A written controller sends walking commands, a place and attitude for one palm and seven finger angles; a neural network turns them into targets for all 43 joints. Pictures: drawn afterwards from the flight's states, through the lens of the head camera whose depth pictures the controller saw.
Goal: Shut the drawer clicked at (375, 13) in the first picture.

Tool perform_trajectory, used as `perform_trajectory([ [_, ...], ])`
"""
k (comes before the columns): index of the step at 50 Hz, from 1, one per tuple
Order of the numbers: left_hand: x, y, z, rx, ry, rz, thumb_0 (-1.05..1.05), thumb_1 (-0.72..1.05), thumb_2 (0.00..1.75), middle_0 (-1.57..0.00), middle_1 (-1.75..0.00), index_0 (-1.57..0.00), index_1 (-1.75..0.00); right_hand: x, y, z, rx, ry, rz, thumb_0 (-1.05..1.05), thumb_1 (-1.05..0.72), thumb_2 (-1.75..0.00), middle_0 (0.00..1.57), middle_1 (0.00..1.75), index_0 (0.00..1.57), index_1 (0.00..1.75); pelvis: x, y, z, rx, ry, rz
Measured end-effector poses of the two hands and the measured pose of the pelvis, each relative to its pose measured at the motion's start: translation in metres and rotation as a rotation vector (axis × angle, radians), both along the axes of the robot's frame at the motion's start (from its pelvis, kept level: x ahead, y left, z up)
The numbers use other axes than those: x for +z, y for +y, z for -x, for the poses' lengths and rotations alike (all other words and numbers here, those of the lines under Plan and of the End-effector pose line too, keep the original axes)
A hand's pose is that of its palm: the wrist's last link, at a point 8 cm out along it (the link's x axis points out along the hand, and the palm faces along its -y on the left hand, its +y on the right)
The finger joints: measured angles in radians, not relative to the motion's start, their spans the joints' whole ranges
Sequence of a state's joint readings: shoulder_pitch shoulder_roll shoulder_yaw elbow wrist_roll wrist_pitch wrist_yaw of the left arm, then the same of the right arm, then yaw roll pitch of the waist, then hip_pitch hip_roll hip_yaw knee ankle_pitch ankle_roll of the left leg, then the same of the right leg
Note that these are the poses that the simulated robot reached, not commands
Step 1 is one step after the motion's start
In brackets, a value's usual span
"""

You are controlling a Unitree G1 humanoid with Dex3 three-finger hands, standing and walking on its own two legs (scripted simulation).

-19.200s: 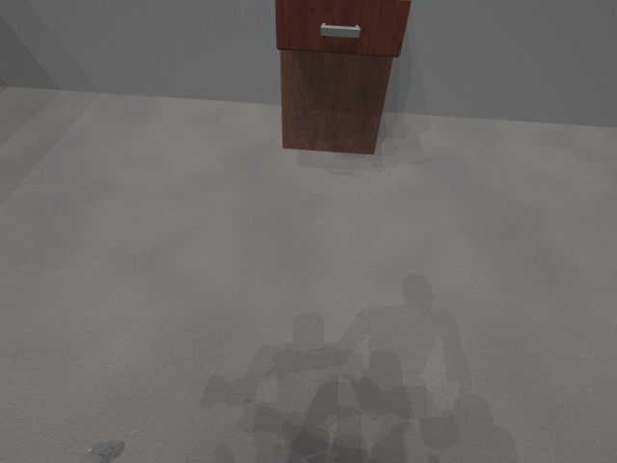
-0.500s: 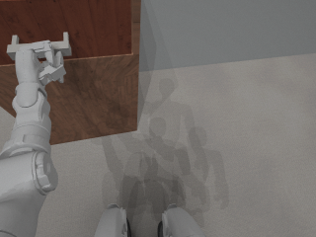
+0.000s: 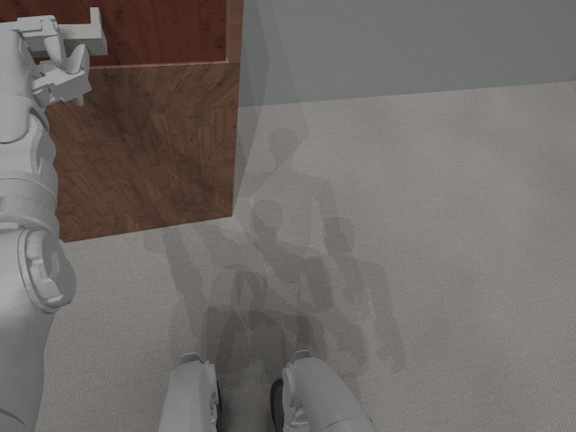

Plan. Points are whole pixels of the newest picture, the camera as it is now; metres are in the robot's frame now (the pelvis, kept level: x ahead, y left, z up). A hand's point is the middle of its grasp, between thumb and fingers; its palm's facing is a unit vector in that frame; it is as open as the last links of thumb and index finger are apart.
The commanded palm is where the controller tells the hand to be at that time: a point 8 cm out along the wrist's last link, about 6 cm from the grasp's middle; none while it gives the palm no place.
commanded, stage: pull the fist back off the drawer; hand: left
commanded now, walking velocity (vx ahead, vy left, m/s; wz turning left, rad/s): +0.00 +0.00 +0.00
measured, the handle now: (44, 28) +0.63 +0.24 +0.08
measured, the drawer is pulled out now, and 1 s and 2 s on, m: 0.00 0.00 0.00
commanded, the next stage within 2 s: draw the hand back to the body in 0.50 s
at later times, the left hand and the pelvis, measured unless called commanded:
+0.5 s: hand (67, 85) +0.53 +0.21 +0.09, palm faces +0.16 -0.99 -0.02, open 3.2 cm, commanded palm +0.50 +0.24 +0.09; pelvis +0.04 +0.01 +0.03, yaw -1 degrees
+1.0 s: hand (8, 135) +0.42 +0.22 +0.15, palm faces +0.16 -0.99 -0.03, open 3.3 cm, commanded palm +0.38 +0.26 +0.16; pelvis +0.06 +0.00 +0.07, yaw +1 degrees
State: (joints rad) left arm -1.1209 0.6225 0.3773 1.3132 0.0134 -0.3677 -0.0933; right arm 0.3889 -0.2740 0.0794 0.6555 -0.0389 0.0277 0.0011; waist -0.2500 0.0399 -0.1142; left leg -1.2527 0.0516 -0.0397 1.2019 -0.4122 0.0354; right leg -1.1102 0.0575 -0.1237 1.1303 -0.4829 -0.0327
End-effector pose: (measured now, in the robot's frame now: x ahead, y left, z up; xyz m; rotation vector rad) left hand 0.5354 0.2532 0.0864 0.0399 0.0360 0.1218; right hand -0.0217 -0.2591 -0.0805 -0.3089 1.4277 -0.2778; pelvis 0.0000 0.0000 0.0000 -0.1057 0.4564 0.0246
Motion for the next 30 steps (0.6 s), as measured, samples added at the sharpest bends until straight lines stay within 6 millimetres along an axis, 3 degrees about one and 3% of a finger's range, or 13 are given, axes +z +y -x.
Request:
perform_trajectory([
  [7,-0.001,-0.002,0.001,-0.008,0.000,0.014,0.01,0.58,0.84,-1.40,-1.60,-1.40,-1.60,0.001,0.007,0.007,-0.018,0.001,-0.015,0.01,-0.90,-0.90,0.20,0.30,0.20,0.30,0.001,0.003,0.000,-0.012,-0.004,0.000],
  [14,-0.002,-0.008,0.006,0.001,-0.012,0.033,0.02,0.68,0.84,-1.40,-1.60,-1.40,-1.60,0.003,0.017,-0.003,-0.039,-0.015,-0.049,0.01,-0.90,-0.90,0.20,0.30,0.20,0.30,0.009,0.008,-0.010,-0.028,-0.018,-0.010],
  [21,0.001,-0.001,0.018,0.035,-0.023,0.016,0.02,0.81,0.87,-1.40,-1.60,-1.40,-1.60,0.006,0.023,-0.033,-0.038,-0.046,-0.091,0.01,-0.90,-0.90,0.20,0.30,0.20,0.30,0.021,0.012,-0.028,-0.038,-0.039,-0.024],
  [30,-0.002,0.005,0.037,0.037,-0.015,0.031,0.02,0.88,0.89,-1.40,-1.60,-1.40,-1.60,0.012,0.017,-0.091,0.014,-0.114,-0.096,0.01,-0.90,-0.90,0.20,0.30,0.20,0.30,0.031,0.012,-0.049,-0.017,-0.072,-0.033],
])
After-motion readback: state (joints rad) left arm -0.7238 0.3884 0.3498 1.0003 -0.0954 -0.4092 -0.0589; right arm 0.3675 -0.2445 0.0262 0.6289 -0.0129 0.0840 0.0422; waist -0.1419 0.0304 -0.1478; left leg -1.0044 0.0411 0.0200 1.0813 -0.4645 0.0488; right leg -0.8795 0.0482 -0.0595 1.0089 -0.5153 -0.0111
